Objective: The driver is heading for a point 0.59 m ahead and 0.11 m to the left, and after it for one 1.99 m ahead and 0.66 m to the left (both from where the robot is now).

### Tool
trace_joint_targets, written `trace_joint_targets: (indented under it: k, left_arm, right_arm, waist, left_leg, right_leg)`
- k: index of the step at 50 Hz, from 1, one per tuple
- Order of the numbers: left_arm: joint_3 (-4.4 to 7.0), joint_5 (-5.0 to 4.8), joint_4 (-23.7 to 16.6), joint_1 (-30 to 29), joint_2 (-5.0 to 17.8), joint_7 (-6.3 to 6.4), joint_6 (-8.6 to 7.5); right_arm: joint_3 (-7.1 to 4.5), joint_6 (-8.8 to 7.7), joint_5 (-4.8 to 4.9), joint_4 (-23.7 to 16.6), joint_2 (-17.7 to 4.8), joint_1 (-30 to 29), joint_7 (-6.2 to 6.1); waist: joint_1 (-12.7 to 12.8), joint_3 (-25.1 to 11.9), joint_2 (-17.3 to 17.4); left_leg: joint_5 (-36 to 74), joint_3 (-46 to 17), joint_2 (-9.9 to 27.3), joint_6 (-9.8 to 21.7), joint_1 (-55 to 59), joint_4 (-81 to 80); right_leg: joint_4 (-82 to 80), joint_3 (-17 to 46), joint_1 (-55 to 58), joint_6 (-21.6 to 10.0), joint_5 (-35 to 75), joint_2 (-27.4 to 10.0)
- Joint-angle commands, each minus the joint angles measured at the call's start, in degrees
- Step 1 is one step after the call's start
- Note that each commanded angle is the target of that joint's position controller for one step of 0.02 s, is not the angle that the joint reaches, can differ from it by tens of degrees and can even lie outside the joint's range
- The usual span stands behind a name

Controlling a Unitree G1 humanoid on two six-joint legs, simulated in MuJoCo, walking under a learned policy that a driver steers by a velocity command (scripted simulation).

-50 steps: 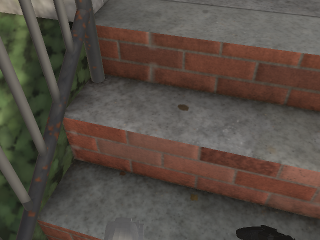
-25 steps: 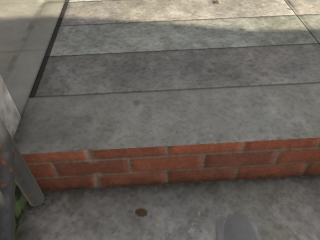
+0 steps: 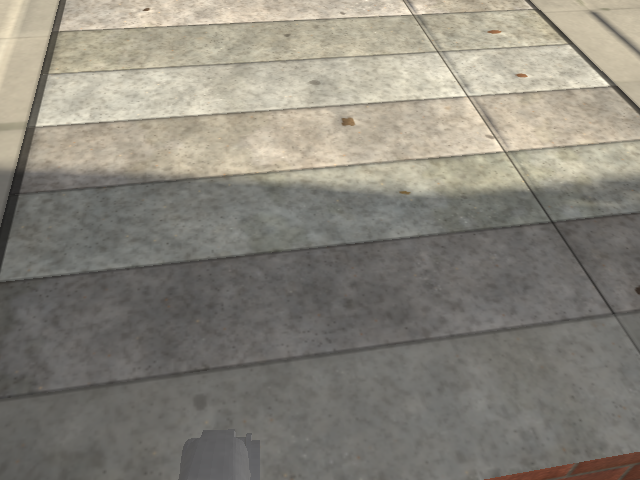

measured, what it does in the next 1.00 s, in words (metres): climbs, turning left: left foot 0.21 m higher, then right foot 0.20 m higher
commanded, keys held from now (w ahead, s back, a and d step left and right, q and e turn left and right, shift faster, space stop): w+q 0.62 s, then w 0.22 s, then no key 0.16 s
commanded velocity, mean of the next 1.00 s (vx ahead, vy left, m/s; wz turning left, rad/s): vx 0.48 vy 0.00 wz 0.39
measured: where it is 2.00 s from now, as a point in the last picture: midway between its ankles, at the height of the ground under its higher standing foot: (208, 289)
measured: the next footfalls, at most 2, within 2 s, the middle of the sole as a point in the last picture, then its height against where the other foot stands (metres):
left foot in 0.08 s outside the picture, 0.21 m higher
right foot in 0.62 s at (321, 407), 0.20 m higher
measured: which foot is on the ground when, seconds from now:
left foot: up 0.00-0.06, down 0.08-0.68, up 0.70-1.00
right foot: down 0.00-0.16, up 0.18-0.60, down 0.62-1.00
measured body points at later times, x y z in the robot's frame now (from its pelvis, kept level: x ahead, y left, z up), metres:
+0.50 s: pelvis +0.24 +0.07 +0.20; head +0.22 +0.08 +0.65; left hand +0.41 +0.30 +0.11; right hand +0.12 -0.12 +0.06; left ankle +0.16 +0.13 -0.52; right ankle +0.39 -0.04 -0.21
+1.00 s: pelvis +0.49 +0.10 +0.40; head +0.49 +0.10 +0.85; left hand +0.41 +0.29 +0.25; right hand +0.76 -0.02 +0.31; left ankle +0.57 +0.30 -0.22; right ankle +0.48 +0.00 -0.33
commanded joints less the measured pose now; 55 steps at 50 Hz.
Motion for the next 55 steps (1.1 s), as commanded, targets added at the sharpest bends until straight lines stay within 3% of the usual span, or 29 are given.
trace_joint_targets:
  k: [1,2,4,5,6,8,9,10,11,12,13,15,16,19,23,26,28,30,32,33,34,35,36,37,39,41,44,48,55]
  left_arm:
    - [0.57,-1.12,-7.18,-8.64,9.91,-1.54,-0.97]
    - [0.22,-3.43,-8.35,-7.27,10.4,-2.21,-2.23]
    - [2.32,-6.98,-7.0,-4.54,18.14,-3.0,-3.81]
    - [3.35,-6.94,-6.1,-3.04,19.37,-3.37,-4.39]
    - [3.27,-3.17,-4.61,4.96,16.63,-3.95,-4.53]
    - [4.01,-1.38,-6.15,-0.31,14.28,-5.13,-2.31]
    - [4.96,-2.77,-6.33,-9.86,11.39,-6.01,-0.17]
    - [4.74,-4.46,-8.43,-14.17,8.37,-5.1,-0.01]
    - [3.98,-5.64,-10.14,-18.34,6.74,-3.23,-0.03]
    - [3.39,-6.39,-10.34,-20.54,5.54,-1.73,-0.61]
    - [2.63,-6.66,-12.21,-22.46,5.25,-0.55,-1.35]
    - [1.24,-5.28,-12.9,-19.95,3.5,0.91,-1.2]
    - [0.53,-5.08,-14.73,-21.43,3.56,1.53,-1.21]
    - [-0.35,-6.72,-19.08,-32.12,4.02,1.96,-2.46]
    - [-1.88,-5.48,-24.6,-42.21,4.85,2.26,-1.81]
    - [-1.67,-5.03,-31.87,-58.43,3.65,3.6,1.97]
    - [-1.57,-3.07,-33.2,-55.09,4.24,2.14,2.87]
    - [-0.53,-3.78,-33.66,-55.03,6.35,0.42,3.65]
    - [0.82,-3.9,-29.85,-38.38,8.36,0.69,2.58]
    - [1.13,-5.89,-25.89,-29.19,9.12,1.09,2.64]
    - [2.07,-4.82,-24.11,-20.64,11.29,2.05,3.7]
    - [2.96,-3.25,-21.51,-12.79,14.07,1.7,3.36]
    - [2.82,-3.3,-20.84,-13.71,14.47,2.34,1.09]
    - [3.0,-4.8,-18.63,-18.88,12.82,2.04,-0.36]
    - [1.02,-5.96,-14.28,-23.66,1.58,1.48,-1.52]
    - [0.66,-6.34,-12.55,-27.93,-2.06,2.4,-3.13]
    - [2.09,-5.21,-15.43,-30.94,1.35,1.69,-4.19]
    - [3.22,-4.03,-15.45,-23.1,8.25,2.16,-5.22]
    - [5.66,-7.14,-16.39,-19.91,10.83,1.11,-6.08]
  right_arm:
    - [0.53,2.8,0.09,-11.6,-5.26,-17.16,-0.14]
    - [-0.11,3.39,-0.23,-10.94,-5.1,-16.65,1.05]
    - [-0.75,4.47,-1.38,-11.31,-4.99,-8.72,1.89]
    - [-1.75,3.52,-1.03,-10.27,-6.42,-4.65,1.55]
    - [-2.53,3.58,-0.93,-8.21,-9.12,-0.32,1.26]
    - [-4.59,4.26,-1.36,-1.62,-14.44,17.96,0.05]
    - [-5.89,4.38,-3.41,-0.09,-17.79,24.3,-0.89]
    - [-5.32,2.56,-3.55,4.67,-14.63,29.84,-1.27]
    - [-5.07,0.72,-2.82,6.87,-11.81,25.76,-1.4]
    - [-4.11,-0.03,-2.6,7.76,-7.07,20.35,-1.01]
    - [-3.47,-1.0,-2.39,9.02,-4.16,16.8,-1.03]
    - [-2.86,-1.81,-1.55,9.39,-1.78,7.89,-1.06]
    - [-2.47,-2.26,-3.75,12.09,-1.29,12.47,-0.23]
    - [-3.38,-3.11,-5.65,12.41,-4.4,22.21,0.85]
    - [-2.1,-3.99,-7.97,16.48,-4.21,32.36,1.44]
    - [-1.84,-5.04,-2.86,15.53,-3.6,34.91,1.86]
    - [-1.72,-6.46,-1.25,10.96,-4.85,28.16,2.77]
    - [-3.13,-8.03,-0.3,11.46,-10.09,31.24,2.86]
    - [-6.36,-8.09,-0.53,11.34,-15.16,30.42,2.61]
    - [-6.03,-8.42,-3.12,12.3,-10.37,36.95,3.23]
    - [-5.2,-7.58,-3.61,11.87,-7.01,35.4,3.52]
    - [-6.27,-6.06,-3.06,13.08,-6.07,28.36,4.25]
    - [-6.82,-5.29,-1.55,11.64,-7.86,25.19,4.05]
    - [-6.71,-5.71,-0.93,11.43,-7.5,22.28,2.91]
    - [-4.95,-5.32,-2.12,7.96,-3.97,16.0,0.2]
    - [-4.0,-3.54,-2.69,5.47,-1.85,12.36,-1.59]
    - [-5.29,-4.58,-1.77,2.62,-5.89,4.55,-1.36]
    - [-5.55,-6.55,-2.67,-0.56,-6.12,-0.16,0.1]
    - [-8.02,-4.93,-1.14,-4.94,-9.07,-6.94,-1.74]
  waist:
    - [-3.51,4.92,-5.43]
    - [-2.63,5.72,-6.25]
    - [-7.16,0.59,-8.74]
    - [-6.64,-2.22,-10.74]
    - [-2.3,-12.35,-7.1]
    - [-9.36,-13.61,4.8]
    - [-13.93,-6.65,17.36]
    - [-12.58,-4.07,20.74]
    - [-8.07,3.01,19.03]
    - [-5.13,1.98,6.95]
    - [-1.56,1.66,3.91]
    - [4.02,2.21,0.7]
    - [4.63,1.35,-0.4]
    - [2.08,3.48,6.56]
    - [-0.75,3.13,1.96]
    - [-4.55,4.9,8.26]
    - [-0.08,4.41,9.73]
    - [1.08,-0.48,11.65]
    - [6.05,-9.07,11.62]
    - [4.03,-18.77,0.49]
    - [8.41,-19.67,-7.52]
    - [13.22,-10.53,-22.28]
    - [10.66,-4.42,-12.78]
    - [6.11,4.46,-6.69]
    - [0.93,1.73,6.92]
    - [-3.91,2.45,6.72]
    - [-4.37,1.1,2.79]
    - [-2.82,-1.26,0.33]
    - [-1.6,2.35,-3.03]
  left_leg:
    - [-9.78,7.79,1.32,-0.81,32.89,-26.09]
    - [-11.85,12.1,-1.46,-4.48,40.55,-25.67]
    - [-16.09,15.31,-6.55,-6.1,32.17,-39.1]
    - [-20.16,14.8,-9.44,-5.31,31.23,-49.33]
    - [-4.64,8.06,-9.25,-1.36,42.7,-48.25]
    - [-28.63,-18.38,-4.15,3.46,63.32,-76.78]
    - [-43.24,-44.75,2.57,7.39,65.57,-98.32]
    - [-50.19,-49.59,3.08,2.73,65.67,-98.84]
    - [-45.83,-42.96,2.34,-1.05,61.6,-94.84]
    - [-38.07,-37.03,0.9,-2.65,60.72,-93.0]
    - [-33.05,-35.23,0.55,-4.41,59.77,-92.44]
    - [-19.98,-25.87,-1.31,-7.01,55.18,-94.3]
    - [-13.37,-20.54,-1.76,-8.28,57.87,-93.52]
    - [-8.37,-17.85,-2.69,-8.86,56.7,-98.39]
    - [-14.05,-20.15,-2.2,-6.66,60.31,-100.8]
    - [-9.62,-25.96,3.52,-1.36,55.67,-113.63]
    - [17.29,-22.64,6.9,1.58,52.99,-118.02]
    - [68.4,-19.13,10.09,2.4,67.65,-110.62]
    - [93.92,-12.47,7.98,-2.09,79.5,-94.41]
    - [86.87,-13.49,4.28,-3.36,64.05,-83.26]
    - [61.44,-14.05,-0.01,-3.72,51.63,-73.18]
    - [4.08,-13.61,-9.86,-9.82,36.2,-33.79]
    - [9.2,-17.21,-7.97,-8.14,28.84,-12.55]
    - [7.53,-14.85,-7.35,-7.79,22.28,-8.57]
    - [7.83,-15.39,-6.13,-4.89,20.71,-10.28]
    - [3.95,-12.7,-3.21,-4.42,21.69,-20.04]
    - [0.44,-4.38,-0.97,-8.93,30.17,-37.38]
    - [6.38,0.59,2.49,-14.32,33.33,-54.38]
    - [6.24,2.46,0.05,-14.73,47.56,-85.42]
  right_leg:
    - [-32.39,0.2,-27.64,-12.72,10.05,-12.81]
    - [-32.25,1.94,-28.41,-15.14,25.43,-15.25]
    - [-18.53,-0.82,2.71,-17.61,84.86,-20.77]
    - [-10.18,-2.85,15.44,-16.92,103.59,-20.95]
    - [-1.05,-5.78,15.68,-14.25,112.9,-18.02]
    - [20.09,0.41,-9.77,-12.74,83.82,-9.58]
    - [46.77,6.32,-28.82,-7.77,32.38,-0.11]
    - [65.42,18.65,-40.25,-8.33,30.6,2.73]
    - [74.12,20.34,-49.19,-8.86,29.6,2.87]
    - [77.51,20.58,-51.58,-8.77,27.38,2.65]
    - [82.36,20.67,-55.15,-9.54,26.36,2.22]
    - [85.3,18.45,-58.0,-10.68,24.99,0.09]
    - [85.67,14.11,-62.22,-10.27,25.64,-1.61]
    - [99.11,3.51,-65.64,-10.04,15.06,-3.2]
    - [90.32,2.14,-70.11,-9.39,17.92,-4.74]
    - [71.62,-3.51,-61.61,-4.15,3.23,-7.04]
    - [59.4,-8.16,-42.97,-3.92,-3.4,-4.56]
    - [50.22,-10.18,-38.39,-3.66,-8.26,1.19]
    - [43.63,-4.06,-27.45,-5.88,-1.59,1.57]
    - [38.91,11.79,-6.48,-11.89,-1.6,-2.01]
    - [24.72,28.44,4.11,-14.64,-14.84,-7.68]
    - [4.67,50.02,-0.45,-21.78,-24.74,-17.29]
    - [-1.47,55.84,-8.9,-18.08,-39.49,-17.57]
    - [-0.02,48.45,-11.96,-16.84,-35.76,-17.68]
    - [1.52,34.32,-10.13,-13.21,-8.48,-17.9]
    - [-0.48,19.33,-12.52,-10.0,4.41,-13.39]
    - [-5.88,2.49,-14.59,-6.84,17.74,-8.39]
    - [-6.75,-1.94,-3.16,-5.57,48.41,-9.15]
    - [-3.79,-0.43,7.4,-5.77,49.23,-13.96]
